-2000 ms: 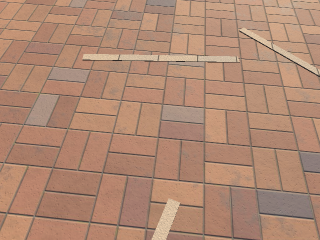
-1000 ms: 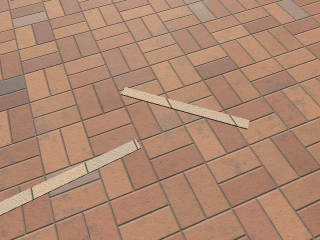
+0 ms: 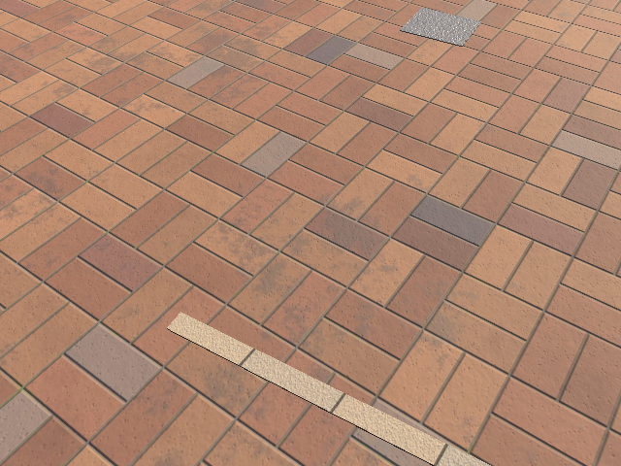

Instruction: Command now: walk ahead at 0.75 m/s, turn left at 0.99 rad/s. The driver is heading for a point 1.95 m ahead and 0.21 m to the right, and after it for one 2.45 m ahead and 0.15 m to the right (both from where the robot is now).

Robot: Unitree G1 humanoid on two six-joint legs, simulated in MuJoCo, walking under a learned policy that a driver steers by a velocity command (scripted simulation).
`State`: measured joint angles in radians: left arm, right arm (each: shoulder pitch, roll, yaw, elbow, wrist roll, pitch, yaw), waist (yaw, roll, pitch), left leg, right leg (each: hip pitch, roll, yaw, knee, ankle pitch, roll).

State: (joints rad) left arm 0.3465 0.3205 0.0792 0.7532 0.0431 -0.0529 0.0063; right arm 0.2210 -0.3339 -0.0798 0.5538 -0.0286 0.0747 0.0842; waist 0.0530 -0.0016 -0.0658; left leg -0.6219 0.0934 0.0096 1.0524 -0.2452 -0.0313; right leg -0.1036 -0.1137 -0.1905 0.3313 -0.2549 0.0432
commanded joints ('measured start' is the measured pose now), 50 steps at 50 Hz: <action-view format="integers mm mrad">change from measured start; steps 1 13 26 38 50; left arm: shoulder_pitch -64 -141 -254 58 52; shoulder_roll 190 92 28 112 242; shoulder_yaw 49 -18 -62 5 58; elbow -74 -120 -96 56 45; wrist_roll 3 12 -41 -35 -41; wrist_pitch -18 -20 21 -15 -31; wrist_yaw -4 -51 -78 -13 -13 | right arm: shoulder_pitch -171 167 223 -48 -23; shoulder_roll -72 -146 -119 -29 -127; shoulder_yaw -9 -2 29 97 53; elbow -111 74 239 55 17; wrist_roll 1 -6 -4 -63 3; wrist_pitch -18 -106 -194 -144 -167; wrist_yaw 35 -80 -101 -75 -100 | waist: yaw -2 -99 -24 -106 -137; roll -181 78 88 98 -55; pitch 120 77 111 185 -106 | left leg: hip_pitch -25 619 736 -15 618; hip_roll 11 120 72 -7 -116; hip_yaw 44 -403 148 -100 -42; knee -139 -816 -909 185 -561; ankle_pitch -36 -220 1272 -87 149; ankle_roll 38 232 56 -2 30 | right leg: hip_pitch -44 -772 -406 -238 -39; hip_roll -252 -61 183 56 129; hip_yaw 122 195 -5 685 581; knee -240 937 382 -173 350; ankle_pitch -397 -5 320 -62 800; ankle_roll -104 -56 -187 -395 -183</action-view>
